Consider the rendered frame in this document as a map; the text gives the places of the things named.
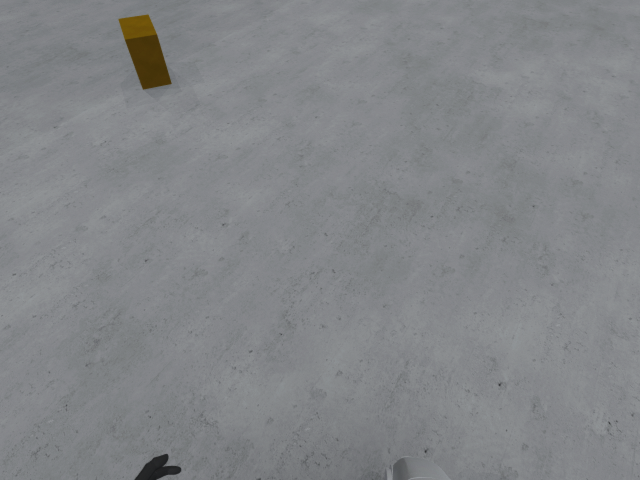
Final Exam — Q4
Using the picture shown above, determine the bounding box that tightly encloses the robot right thigh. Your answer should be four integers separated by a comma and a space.
384, 457, 450, 480

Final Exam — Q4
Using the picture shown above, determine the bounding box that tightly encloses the robot left hand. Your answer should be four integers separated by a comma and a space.
135, 454, 181, 480

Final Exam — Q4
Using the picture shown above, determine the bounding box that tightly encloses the carton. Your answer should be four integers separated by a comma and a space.
119, 15, 172, 90

